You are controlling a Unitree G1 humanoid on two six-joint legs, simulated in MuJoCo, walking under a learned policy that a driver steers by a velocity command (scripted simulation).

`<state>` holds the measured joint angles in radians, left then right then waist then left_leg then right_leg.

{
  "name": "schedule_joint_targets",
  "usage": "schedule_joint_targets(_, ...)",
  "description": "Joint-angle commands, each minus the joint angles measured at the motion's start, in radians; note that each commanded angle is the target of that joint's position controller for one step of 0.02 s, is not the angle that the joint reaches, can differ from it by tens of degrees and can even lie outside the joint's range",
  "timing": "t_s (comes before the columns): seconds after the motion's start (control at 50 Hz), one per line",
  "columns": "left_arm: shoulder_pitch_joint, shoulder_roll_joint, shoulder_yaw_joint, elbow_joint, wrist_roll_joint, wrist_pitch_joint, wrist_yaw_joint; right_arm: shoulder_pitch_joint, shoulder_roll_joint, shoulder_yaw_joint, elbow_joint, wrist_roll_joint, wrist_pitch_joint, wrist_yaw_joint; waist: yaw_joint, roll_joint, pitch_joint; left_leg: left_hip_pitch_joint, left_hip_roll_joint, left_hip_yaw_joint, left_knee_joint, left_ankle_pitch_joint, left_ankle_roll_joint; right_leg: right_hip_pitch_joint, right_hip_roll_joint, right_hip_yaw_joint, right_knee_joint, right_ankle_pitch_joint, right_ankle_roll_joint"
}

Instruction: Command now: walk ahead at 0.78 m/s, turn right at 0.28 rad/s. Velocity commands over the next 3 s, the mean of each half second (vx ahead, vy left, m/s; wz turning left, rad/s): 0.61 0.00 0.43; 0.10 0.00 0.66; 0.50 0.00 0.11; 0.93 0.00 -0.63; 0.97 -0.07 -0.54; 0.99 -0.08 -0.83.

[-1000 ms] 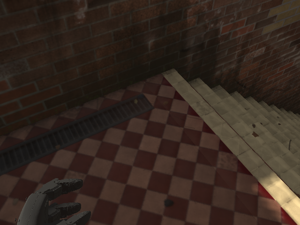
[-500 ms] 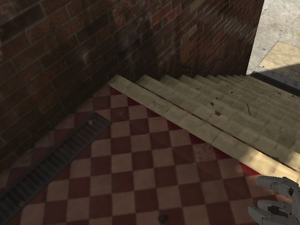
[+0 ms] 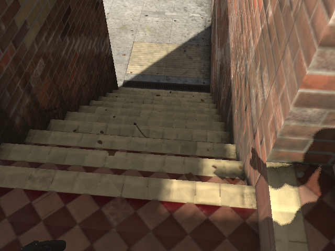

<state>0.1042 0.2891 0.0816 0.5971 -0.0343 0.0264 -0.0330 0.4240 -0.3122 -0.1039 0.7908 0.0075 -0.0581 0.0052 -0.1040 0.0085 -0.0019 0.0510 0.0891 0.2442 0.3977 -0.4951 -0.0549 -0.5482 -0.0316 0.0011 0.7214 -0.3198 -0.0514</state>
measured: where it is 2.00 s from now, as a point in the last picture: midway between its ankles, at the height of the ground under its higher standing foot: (99, 198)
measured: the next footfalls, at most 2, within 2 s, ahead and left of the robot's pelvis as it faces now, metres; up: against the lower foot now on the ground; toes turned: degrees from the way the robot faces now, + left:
right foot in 0.02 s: +0.12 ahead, -0.13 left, +0.00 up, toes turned +0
left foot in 0.40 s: +0.51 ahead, +0.14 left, +0.00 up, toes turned +10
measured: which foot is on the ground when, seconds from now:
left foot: down 0.00-0.02, up 0.04-0.38, down 0.40-0.92, up 0.94-1.00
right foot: up 0.00-0.00, down 0.02-0.38, up 0.40-0.90, down 0.92-1.00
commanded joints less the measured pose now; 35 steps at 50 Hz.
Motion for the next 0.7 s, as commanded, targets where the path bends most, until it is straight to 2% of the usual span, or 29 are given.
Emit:
schedule_joint_targets(0.02, 0.335, 0.153, 0.069, 0.046, -0.009, -0.044, -0.013, -0.112, -0.152, -0.016, -0.096, 0.019, -0.032, -0.021, 0.294, 0.037, -0.099, -0.450, 0.139, -0.042, 0.385, 0.966, 0.142, 0.708, 0.098, -0.028, -0.113, 0.010, -0.113)
schedule_joint_targets(0.04, 0.477, 0.309, 0.097, 0.097, -0.016, -0.067, 0.001, -0.100, -0.001, 0.038, -0.169, 0.009, -0.054, -0.019, 0.278, -0.290, -0.273, -0.768, -0.017, -0.099, 0.861, 0.215, 0.078, 0.970, -0.210, 0.566, -0.255, -0.312, -0.266)
schedule_joint_targets(0.06, 0.490, 0.255, 0.074, 0.075, 0.010, -0.088, 0.005, -0.074, -0.068, 0.021, -0.146, 0.063, -0.095, -0.017, 0.291, -0.219, -0.397, -0.821, -0.104, -0.379, 1.008, -0.017, 0.114, 0.959, -0.311, 0.843, -0.412, -0.614, -0.309)
schedule_joint_targets(0.08, 0.386, 0.181, 0.050, 0.084, 0.014, -0.103, 0.006, -0.175, -0.126, 0.000, -0.174, 0.105, -0.100, -0.012, 0.285, -0.160, -0.179, -0.952, -0.079, -0.409, 1.008, 0.058, 0.129, 0.826, -0.317, 0.691, -0.445, -0.472, -0.260)
schedule_joint_targets(0.1, 0.339, 0.137, 0.034, 0.095, 0.008, -0.111, 0.010, -0.180, -0.083, 0.014, -0.175, 0.098, -0.097, -0.009, 0.243, -0.123, -0.081, -0.977, -0.041, -0.425, 0.953, 0.121, 0.153, 0.739, -0.284, 0.582, -0.433, -0.384, -0.228)
schedule_joint_targets(0.12, 0.267, 0.103, 0.024, 0.099, 0.014, -0.111, 0.012, -0.171, -0.070, 0.014, -0.161, 0.058, -0.090, -0.008, 0.205, -0.083, -0.038, -0.971, -0.009, -0.426, 0.879, 0.204, 0.142, 0.670, -0.254, 0.475, -0.418, -0.268, -0.190)
schedule_joint_targets(0.14, 0.210, 0.072, 0.008, 0.088, 0.031, -0.115, 0.018, -0.134, -0.068, 0.012, -0.147, 0.046, -0.074, -0.003, 0.160, -0.173, -0.022, -0.927, 0.015, -0.432, 0.852, 0.253, 0.123, 0.583, -0.238, 0.376, -0.423, -0.163, -0.173)
schedule_joint_targets(0.16, 0.200, 0.018, -0.006, 0.086, 0.037, -0.120, 0.023, -0.108, -0.050, 0.019, -0.132, 0.052, -0.051, 0.003, 0.152, -0.186, -0.029, -0.919, 0.029, -0.422, 0.881, 0.248, 0.118, 0.565, -0.226, 0.317, -0.435, -0.093, -0.175)
schedule_joint_targets(0.18, 0.202, -0.001, -0.016, 0.102, 0.036, -0.126, 0.023, -0.114, -0.018, 0.028, -0.143, 0.058, -0.036, 0.004, 0.142, -0.170, -0.001, -0.946, 0.032, -0.420, 0.903, 0.261, 0.112, 0.539, -0.230, 0.275, -0.443, -0.014, -0.163)
schedule_joint_targets(0.22, 0.199, 0.021, -0.008, 0.138, 0.029, -0.127, 0.029, -0.118, 0.008, 0.042, -0.147, 0.036, -0.014, 0.018, 0.107, -0.097, 0.093, -0.973, 0.046, -0.419, 0.857, 0.244, 0.097, 0.447, -0.241, 0.140, -0.469, 0.329, -0.138)
schedule_joint_targets(0.24, 0.122, 0.038, -0.007, 0.112, 0.047, -0.136, 0.038, -0.123, -0.005, 0.043, -0.148, 0.026, -0.006, 0.019, 0.083, -0.100, 0.134, -0.937, 0.034, -0.388, 0.756, 0.305, 0.077, 0.368, -0.215, 0.045, -0.480, 0.485, -0.116)
schedule_joint_targets(0.26, 0.066, 0.045, -0.007, 0.105, 0.060, -0.140, 0.040, -0.143, 0.014, 0.052, -0.149, 0.014, -0.006, 0.022, 0.067, -0.107, 0.154, -0.855, 0.021, -0.313, 0.638, 0.406, 0.062, 0.288, -0.169, -0.061, -0.483, 0.570, -0.094)
schedule_joint_targets(0.28, 0.047, 0.046, -0.005, 0.107, 0.051, -0.146, 0.055, -0.145, 0.043, 0.065, -0.143, 0.002, -0.014, 0.033, 0.071, -0.092, 0.144, -0.719, 0.000, -0.218, 0.465, 0.580, 0.055, 0.237, -0.111, -0.159, -0.464, 0.555, -0.063)
schedule_joint_targets(0.3, 0.081, 0.040, -0.007, 0.110, 0.044, -0.150, 0.070, -0.165, 0.039, 0.062, -0.127, -0.008, -0.021, 0.041, 0.110, -0.057, 0.113, -0.582, -0.061, -0.151, 0.372, 0.727, 0.043, 0.219, -0.092, -0.194, -0.440, 0.564, -0.050)
schedule_joint_targets(0.32, 0.105, 0.098, 0.001, 0.114, 0.039, -0.155, 0.079, -0.156, 0.022, 0.053, -0.133, -0.007, -0.020, 0.053, 0.108, -0.058, 0.060, -0.459, -0.096, -0.126, 0.341, 0.779, 0.045, 0.239, -0.109, -0.182, -0.418, 0.665, -0.042)
schedule_joint_targets(0.34, 0.086, 0.151, 0.013, 0.112, 0.027, -0.158, 0.084, -0.069, -0.011, 0.032, -0.126, -0.006, -0.016, 0.060, 0.057, -0.124, -0.013, -0.346, -0.135, -0.118, 0.346, 0.741, 0.055, 0.290, -0.133, -0.175, -0.344, 0.823, -0.031)
schedule_joint_targets(0.36, 0.053, 0.178, 0.021, 0.108, -0.005, -0.144, 0.085, 0.002, -0.052, 0.012, -0.119, 0.005, 0.002, 0.052, -0.003, -0.166, -0.055, -0.284, -0.175, -0.110, 0.363, 0.643, 0.089, 0.358, -0.152, -0.174, -0.234, 1.011, -0.001)
schedule_joint_targets(0.38, 0.010, 0.188, 0.027, 0.098, -0.023, -0.134, 0.076, 0.165, -0.114, -0.017, -0.087, 0.007, 0.023, 0.042, -0.103, -0.164, -0.113, -0.127, -0.196, -0.111, 0.343, 0.612, 0.131, 0.352, -0.151, -0.168, -0.038, 1.044, 0.028)
schedule_joint_targets(0.4, -0.037, 0.167, 0.026, 0.081, -0.036, -0.140, 0.058, 0.290, -0.176, -0.045, -0.060, -0.003, 0.054, 0.019, -0.202, -0.100, -0.152, 0.070, -0.180, -0.155, 0.296, 0.682, 0.176, 0.257, -0.113, -0.157, 0.243, 0.893, 0.084)
schedule_joint_targets(0.42, 0.006, 0.005, -0.008, 0.062, -0.006, -0.144, 0.032, 0.235, -0.200, -0.029, -0.038, -0.015, 0.068, 0.003, -0.081, 0.300, -0.048, 0.076, -0.069, -0.379, 0.205, 1.114, 0.255, 0.076, 0.098, -0.134, 0.721, -0.310, 0.149)
schedule_joint_targets(0.44, 0.354, -0.048, -0.037, 0.059, 0.010, -0.139, 0.024, 0.052, -0.222, 0.003, -0.139, -0.070, 0.032, 0.014, 0.151, 0.450, -0.297, 0.176, 0.172, -0.915, 0.102, 1.138, 0.467, -0.033, 0.168, 0.113, 0.977, -0.400, 0.142)
schedule_joint_targets(0.46, 0.315, 0.078, -0.024, 0.063, 0.019, -0.131, 0.031, -0.043, -0.214, -0.015, -0.227, -0.042, 0.031, 0.033, 0.088, 0.230, -0.377, 0.140, 0.208, -1.032, -0.038, 0.790, 0.483, -0.015, 0.140, 0.181, 0.947, -0.327, 0.110)
schedule_joint_targets(0.48, 0.169, 0.113, -0.013, 0.036, 0.015, -0.116, 0.044, -0.078, -0.181, -0.010, -0.229, -0.010, 0.027, 0.041, 0.079, 0.045, -0.225, 0.005, 0.149, -0.994, -0.084, 0.480, 0.432, -0.080, 0.124, 0.154, 0.830, -0.254, 0.084)
schedule_joint_targets(0.5, 0.109, 0.096, -0.015, 0.025, 0.028, -0.099, 0.062, -0.112, -0.154, -0.004, -0.233, 0.010, 0.026, 0.042, 0.109, -0.068, -0.139, -0.125, 0.109, -0.955, -0.097, 0.354, 0.386, -0.081, 0.094, 0.153, 0.746, -0.181, 0.076)
schedule_joint_targets(0.52, 0.086, 0.077, -0.019, 0.021, 0.035, -0.084, 0.070, -0.132, -0.142, -0.003, -0.239, 0.007, 0.026, 0.037, 0.127, -0.043, -0.110, -0.209, 0.078, -0.920, -0.087, 0.380, 0.378, -0.053, 0.083, 0.166, 0.674, -0.137, 0.078)
schedule_joint_targets(0.56, 0.070, 0.089, -0.016, 0.033, 0.046, -0.058, 0.070, -0.165, -0.115, 0.002, -0.264, -0.009, 0.035, 0.019, 0.138, 0.009, -0.093, -0.299, 0.010, -0.789, -0.084, 0.534, 0.342, 0.026, 0.065, 0.174, 0.515, -0.098, 0.080)
schedule_joint_targets(0.62, 0.005, 0.042, -0.027, 0.032, 0.062, -0.046, 0.074, -0.129, -0.128, -0.002, -0.255, 0.004, 0.054, -0.011, 0.116, 0.008, -0.134, -0.290, -0.012, -0.718, -0.023, 0.853, 0.332, 0.041, 0.101, 0.148, 0.328, -0.056, 0.118)
schedule_joint_targets(0.66, -0.031, 0.052, -0.021, 0.022, 0.056, -0.035, 0.075, -0.132, -0.155, -0.008, -0.263, 0.013, 0.076, -0.030, 0.112, 0.003, -0.158, -0.284, -0.012, -0.741, -0.009, 0.803, 0.318, 0.027, 0.112, 0.160, 0.288, 0.009, 0.138)
schedule_joint_targets(0.7, -0.105, 0.039, -0.021, -0.010, 0.045, -0.029, 0.074, -0.162, -0.154, -0.009, -0.276, 0.023, 0.100, -0.050, 0.102, 0.035, -0.130, -0.302, -0.042, -0.774, -0.023, 0.597, 0.282, 0.001, 0.126, 0.168, 0.224, 0.077, 0.133)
